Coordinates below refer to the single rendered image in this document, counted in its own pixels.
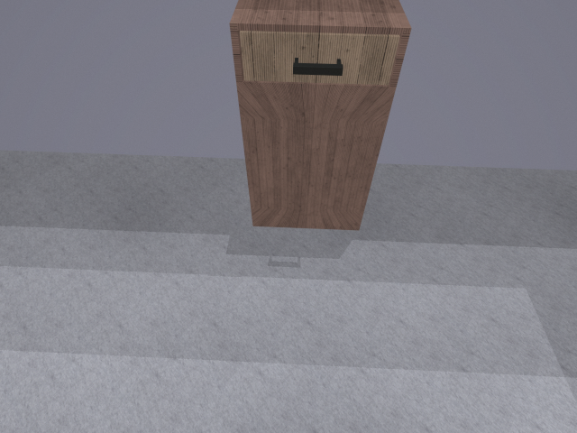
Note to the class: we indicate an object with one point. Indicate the handle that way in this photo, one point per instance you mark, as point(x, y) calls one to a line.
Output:
point(318, 69)

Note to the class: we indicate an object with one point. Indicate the cabinet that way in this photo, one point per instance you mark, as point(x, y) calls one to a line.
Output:
point(311, 148)

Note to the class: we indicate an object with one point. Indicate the drawer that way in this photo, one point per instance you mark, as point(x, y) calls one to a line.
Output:
point(366, 58)

